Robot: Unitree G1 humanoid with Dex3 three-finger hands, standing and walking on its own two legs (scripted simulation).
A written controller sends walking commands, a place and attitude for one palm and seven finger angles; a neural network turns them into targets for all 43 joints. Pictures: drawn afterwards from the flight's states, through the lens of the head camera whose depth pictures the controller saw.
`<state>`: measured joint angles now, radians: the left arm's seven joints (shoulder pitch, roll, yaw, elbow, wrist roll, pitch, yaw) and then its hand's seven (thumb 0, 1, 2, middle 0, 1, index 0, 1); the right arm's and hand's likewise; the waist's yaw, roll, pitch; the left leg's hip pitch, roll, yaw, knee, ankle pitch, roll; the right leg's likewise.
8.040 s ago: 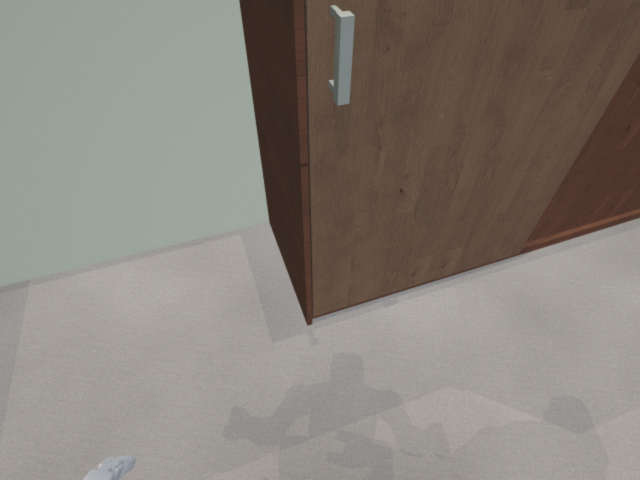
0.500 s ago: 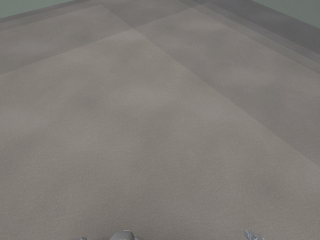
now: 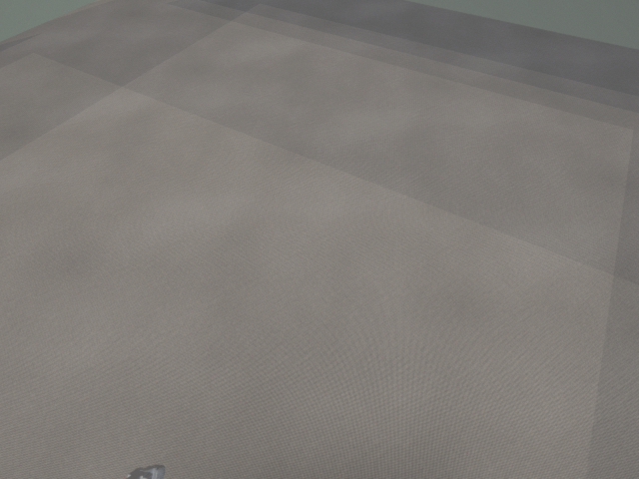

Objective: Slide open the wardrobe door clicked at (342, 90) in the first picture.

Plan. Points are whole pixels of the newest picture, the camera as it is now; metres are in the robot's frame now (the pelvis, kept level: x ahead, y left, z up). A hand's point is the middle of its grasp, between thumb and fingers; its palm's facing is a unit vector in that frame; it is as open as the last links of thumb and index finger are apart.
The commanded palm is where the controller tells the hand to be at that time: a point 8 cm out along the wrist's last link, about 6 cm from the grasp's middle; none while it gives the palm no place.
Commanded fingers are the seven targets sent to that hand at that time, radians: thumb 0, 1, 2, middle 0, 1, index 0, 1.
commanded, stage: turn to face it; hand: left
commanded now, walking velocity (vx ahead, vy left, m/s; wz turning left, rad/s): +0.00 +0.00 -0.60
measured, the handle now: out of the picture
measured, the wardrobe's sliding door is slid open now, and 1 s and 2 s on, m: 0.00 0.00 0.00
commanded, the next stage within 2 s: none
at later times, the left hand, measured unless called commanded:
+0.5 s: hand out of the picture +0.08 +0.17 -0.16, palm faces -0.19 -0.96 -0.21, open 7.4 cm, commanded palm none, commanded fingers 0.00 0.90 0.90 -0.20 -0.30 -0.20 -0.30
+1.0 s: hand out of the picture +0.14 +0.13 -0.15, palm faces -0.55 -0.79 -0.25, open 7.4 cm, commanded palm none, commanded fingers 0.00 0.90 0.90 -0.20 -0.30 -0.20 -0.30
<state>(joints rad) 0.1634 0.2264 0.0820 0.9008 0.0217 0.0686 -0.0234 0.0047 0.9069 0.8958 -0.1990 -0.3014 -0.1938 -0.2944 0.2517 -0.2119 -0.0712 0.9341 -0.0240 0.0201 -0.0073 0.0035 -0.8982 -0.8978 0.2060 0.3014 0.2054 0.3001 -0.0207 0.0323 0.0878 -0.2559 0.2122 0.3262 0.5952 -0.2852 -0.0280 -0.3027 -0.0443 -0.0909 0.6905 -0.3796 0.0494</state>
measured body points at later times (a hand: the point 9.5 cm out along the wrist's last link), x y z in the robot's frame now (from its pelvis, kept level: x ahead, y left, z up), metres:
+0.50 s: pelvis -0.02 +0.00 +0.00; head +0.01 +0.00 +0.45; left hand +0.10 +0.22 -0.15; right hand +0.02 -0.28 -0.12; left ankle +0.01 +0.12 -0.72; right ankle +0.00 -0.12 -0.73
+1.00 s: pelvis -0.06 +0.01 +0.00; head -0.03 -0.02 +0.45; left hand +0.17 +0.17 -0.13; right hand -0.18 -0.22 -0.15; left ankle +0.01 +0.12 -0.73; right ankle -0.14 -0.09 -0.72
